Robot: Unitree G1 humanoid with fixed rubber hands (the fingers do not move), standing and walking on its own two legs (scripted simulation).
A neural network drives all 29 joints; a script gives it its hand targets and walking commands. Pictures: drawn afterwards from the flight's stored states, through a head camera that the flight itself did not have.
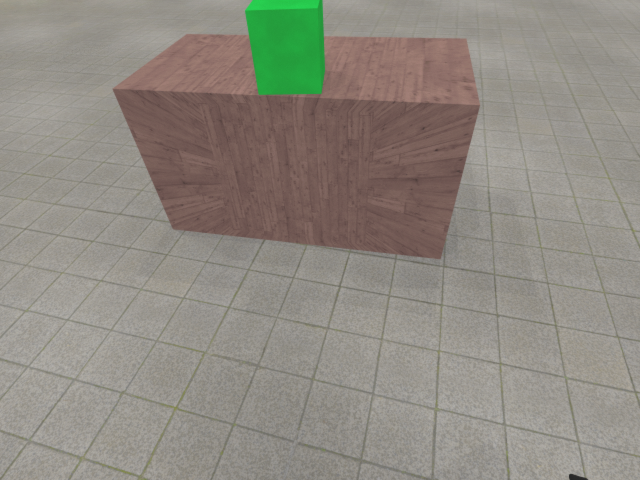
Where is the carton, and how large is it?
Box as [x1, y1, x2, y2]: [245, 0, 324, 94]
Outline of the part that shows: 252,0 245,10 258,93 320,93 324,73 321,0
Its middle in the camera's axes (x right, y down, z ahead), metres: -0.10 -0.63 +1.25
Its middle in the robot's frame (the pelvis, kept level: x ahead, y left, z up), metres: +1.37 +0.17 +0.06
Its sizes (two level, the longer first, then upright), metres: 0.210 0.200 0.250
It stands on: a pedestal, 0.69 m high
